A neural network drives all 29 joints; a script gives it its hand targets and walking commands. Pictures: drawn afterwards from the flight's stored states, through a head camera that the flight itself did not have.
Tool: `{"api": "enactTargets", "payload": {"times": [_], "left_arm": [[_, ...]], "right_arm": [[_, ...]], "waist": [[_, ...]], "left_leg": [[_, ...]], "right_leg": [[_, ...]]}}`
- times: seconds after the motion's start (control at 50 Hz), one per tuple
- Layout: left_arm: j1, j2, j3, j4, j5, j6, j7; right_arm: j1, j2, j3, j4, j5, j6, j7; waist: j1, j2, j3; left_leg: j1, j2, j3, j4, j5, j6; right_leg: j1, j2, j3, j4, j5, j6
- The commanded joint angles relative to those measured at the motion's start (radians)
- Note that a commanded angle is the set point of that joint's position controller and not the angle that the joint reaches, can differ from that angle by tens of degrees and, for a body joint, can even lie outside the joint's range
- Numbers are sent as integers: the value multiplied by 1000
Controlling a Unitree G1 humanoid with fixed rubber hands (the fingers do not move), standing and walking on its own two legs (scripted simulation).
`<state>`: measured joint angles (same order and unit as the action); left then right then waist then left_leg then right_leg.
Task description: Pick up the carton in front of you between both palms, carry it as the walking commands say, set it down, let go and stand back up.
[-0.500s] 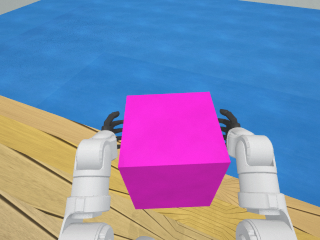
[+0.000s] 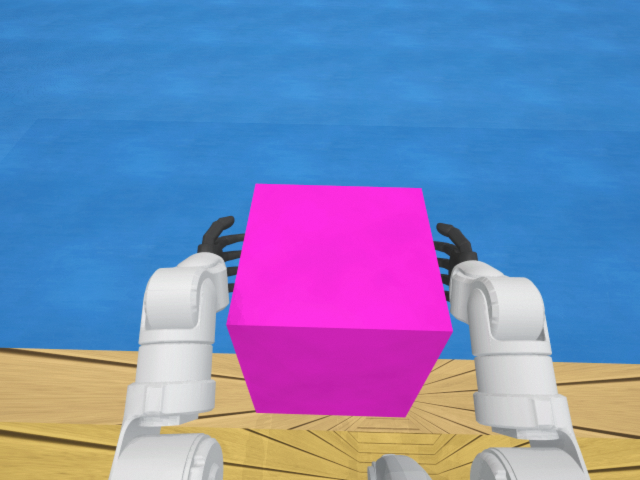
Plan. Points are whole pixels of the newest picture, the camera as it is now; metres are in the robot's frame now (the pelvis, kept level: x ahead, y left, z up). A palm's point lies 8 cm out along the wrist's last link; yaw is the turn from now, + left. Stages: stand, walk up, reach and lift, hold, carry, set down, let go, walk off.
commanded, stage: carry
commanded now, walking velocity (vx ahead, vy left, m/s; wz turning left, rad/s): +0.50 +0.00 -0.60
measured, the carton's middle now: (334, 306) +0.35 -0.01 +0.01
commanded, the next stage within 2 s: none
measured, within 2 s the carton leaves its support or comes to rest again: neither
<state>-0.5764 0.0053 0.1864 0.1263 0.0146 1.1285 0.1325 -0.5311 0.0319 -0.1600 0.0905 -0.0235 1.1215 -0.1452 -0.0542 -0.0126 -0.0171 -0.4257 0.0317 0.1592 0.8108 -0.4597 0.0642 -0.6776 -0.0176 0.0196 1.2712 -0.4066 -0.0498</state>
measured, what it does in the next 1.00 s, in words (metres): goes down: right foot 0.12 m lower, then left foot 0.11 m lower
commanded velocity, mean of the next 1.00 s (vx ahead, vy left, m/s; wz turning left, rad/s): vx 0.50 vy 0.00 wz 0.12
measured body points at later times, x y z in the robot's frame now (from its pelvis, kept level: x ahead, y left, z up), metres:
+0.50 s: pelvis +0.32 -0.07 -0.12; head +0.37 -0.08 +0.32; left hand +0.70 +0.02 -0.07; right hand +0.64 -0.28 -0.07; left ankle +0.44 +0.09 -0.77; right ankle +0.29 -0.09 -0.82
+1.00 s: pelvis +0.67 -0.12 -0.24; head +0.70 -0.12 +0.21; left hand +1.05 -0.04 -0.16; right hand +1.00 -0.34 -0.15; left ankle +0.59 -0.05 -0.93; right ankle +0.82 -0.31 -0.93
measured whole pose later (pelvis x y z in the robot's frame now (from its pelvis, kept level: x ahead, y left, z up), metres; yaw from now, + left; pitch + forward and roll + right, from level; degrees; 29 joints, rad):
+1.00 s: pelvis +0.67 -0.12 -0.24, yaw -6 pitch +4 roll +1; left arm -0.53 -0.02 0.22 0.08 0.08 1.13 0.12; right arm -0.61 -0.01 -0.11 0.21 0.01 1.10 -0.15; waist -0.11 -0.03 -0.03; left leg -0.29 -0.17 -0.06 0.80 -0.56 0.12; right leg -0.72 -0.05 0.09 0.75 0.13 0.00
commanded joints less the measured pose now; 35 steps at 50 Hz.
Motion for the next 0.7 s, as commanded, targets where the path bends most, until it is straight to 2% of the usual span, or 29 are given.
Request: {"api": "enactTargets", "payload": {"times": [0.0, 0.02, 0.04, 0.06, 0.08, 0.12, 0.16, 0.18, 0.2, 0.22, 0.24, 0.26, 0.28, 0.3, 0.32, 0.34, 0.36, 0.4, 0.44, 0.46, 0.48, 0.5, 0.56, 0.58, 0.6, 0.62, 0.64, 0.66, 0.68], "left_arm": [[-593, -1073, -631, -146, -320, -40, -191], [-590, -1068, -638, -156, -314, -44, -189], [-594, -1065, -654, -172, -308, -47, -188], [-612, -1052, -660, -194, -309, -47, -187], [-605, -1042, -666, -193, -310, -44, -184], [-571, -1017, -665, -187, -304, -33, -186], [-525, -974, -659, -157, -286, -25, -195], [-469, -954, -646, -121, -269, -23, -200], [-455, -950, -637, -106, -262, -24, -208], [-478, -934, -624, -94, -261, -23, -219], [-497, -924, -609, -52, -269, -17, -223], [-445, -931, -604, -21, -291, -14, -228], [-534, -956, -623, -68, -327, -12, -234], [-626, -996, -653, -106, -379, -14, -246], [-709, -1065, -689, -139, -425, -21, -259], [-764, -1118, -714, -153, -468, -29, -268], [-809, -1166, -738, -181, -502, -37, -272], [-814, -1211, -754, -184, -527, -48, -275], [-761, -1220, -749, -163, -516, -65, -281], [-730, -1226, -743, -152, -506, -72, -282], [-685, -1222, -744, -132, -491, -78, -282], [-646, -1223, -749, -124, -479, -88, -281], [-548, -1182, -739, -112, -425, -108, -275], [-542, -1166, -733, -115, -410, -110, -270], [-522, -1144, -727, -111, -395, -109, -267], [-513, -1117, -719, -105, -383, -107, -263], [-508, -1090, -709, -97, -373, -104, -258], [-520, -1058, -693, -91, -362, -100, -254], [-538, -1024, -678, -93, -362, -87, -250]], "right_arm": [[-731, 1073, 685, -200, 457, -46, 243], [-729, 1068, 698, -214, 462, -50, 245], [-722, 1070, 708, -222, 467, -53, 249], [-733, 1063, 716, -243, 472, -57, 249], [-731, 1053, 710, -245, 467, -56, 246], [-662, 1015, 700, -198, 442, -54, 244], [-613, 987, 696, -138, 426, -51, 249], [-620, 974, 691, -123, 422, -45, 253], [-613, 963, 695, -116, 420, -39, 258], [-656, 980, 675, -104, 420, -28, 259], [-696, 985, 664, -93, 407, -14, 262], [-656, 952, 650, -75, 395, 5, 259], [-673, 953, 637, -77, 378, 8, 252], [-682, 973, 604, -93, 362, 4, 242], [-700, 977, 583, -108, 339, -3, 237], [-727, 998, 579, -121, 334, -10, 232], [-714, 1019, 582, -115, 327, -19, 229], [-700, 1040, 587, -126, 314, -37, 224], [-657, 1037, 582, -128, 294, -56, 219], [-643, 1031, 590, -128, 286, -65, 219], [-636, 1033, 606, -127, 285, -72, 220], [-621, 1037, 620, -118, 285, -77, 223], [-605, 1039, 671, -121, 295, -82, 233], [-612, 1035, 687, -125, 309, -79, 236], [-612, 1031, 698, -131, 325, -77, 238], [-610, 1017, 700, -120, 335, -73, 238], [-619, 1008, 702, -121, 346, -69, 239], [-610, 996, 692, -119, 348, -63, 243], [-579, 967, 675, -111, 342, -55, 244]], "waist": [[-8, 195, -452], [-10, 167, -461], [-34, 97, -443], [-45, 94, -415], [-46, 65, -372], [-36, 120, -286], [11, 192, -276], [78, 186, -393], [146, 143, -444], [196, -53, -385], [166, -308, -298], [157, -286, -409], [150, -136, -384], [134, -86, -457], [127, 21, -442], [122, 45, -463], [125, 113, -412], [120, 33, -420], [115, -36, -477], [134, -8, -460], [145, -19, -453], [157, 18, -428], [168, -40, -378], [156, -67, -361], [127, -98, -395], [102, -108, -404], [72, -102, -398], [3, -74, -398], [-75, 95, -374]], "left_leg": [[476, 321, -358, -132, 821, 135], [515, 317, -320, -100, 874, 115], [549, 236, -233, -32, 667, 53], [533, 203, -191, -16, 610, 37], [440, 157, -100, -22, 441, 11], [302, 150, -30, -37, 370, -6], [269, 160, 30, 94, 563, -20], [211, 167, 74, 299, 786, -44], [201, 168, 81, 530, 916, -61], [33, 80, 55, 854, 400, -89], [-317, -29, -1, 1110, -291, -123], [-452, -26, -127, 1028, -282, -118], [-480, 30, -197, 864, -238, -112], [-522, 39, -244, 816, -241, -111], [-517, 67, -285, 726, -151, -104], [-458, 62, -302, 679, -154, -97], [-380, 62, -287, 533, -51, -114], [-245, 37, -240, 399, 18, -125], [-312, 48, -234, 413, 217, -83], [-381, 52, -246, 253, 400, -66], [-394, 28, -206, 179, 468, -55], [-360, 4, -169, 30, 591, -60], [-160, -68, -69, -259, 754, -52], [-84, -78, -47, -311, 810, -40], [18, -78, -39, -208, 921, -18], [53, -81, -33, -223, 881, -14], [133, -97, 2, -250, 808, -5], [288, -86, -5, -324, 743, 30], [439, -35, -95, -383, 778, 83]], "right_leg": [[-142, -34, -20, -52, 142, -5], [-181, -46, -15, -75, 195, -18], [-225, -32, -13, -244, 448, -26], [-207, -3, -65, -340, 545, -31], [-89, 6, -95, -563, 695, -24], [142, 30, -168, -729, 794, -34], [317, 40, -231, -746, 791, -61], [558, 94, -302, -598, 828, -87], [693, 88, -269, -682, 763, -111], [791, 50, -167, -788, 677, -127], [991, -76, 17, -551, 1229, -182], [1070, -147, 320, -582, 1148, -292], [1000, -184, 398, -658, 902, -307], [978, -268, 586, -730, 481, -375], [890, -267, 629, -700, 447, -360], [804, -265, 653, -680, 437, -360], [647, -238, 567, -710, 449, -350], [522, -194, 497, -750, 519, -332], [627, -166, 398, -642, 697, -294], [680, -89, 326, -562, 610, -244], [706, -52, 293, -541, 616, -217], [679, -13, 254, -506, 533, -199], [580, 25, 163, -497, 490, -152], [536, 31, 120, -460, 447, -140], [497, 4, 85, -373, 458, -111], [517, 5, 44, -316, 487, -82], [502, -5, 2, -223, 621, -49], [426, -25, -49, -11, 801, -12], [245, 34, -125, 317, 526, 27]]}}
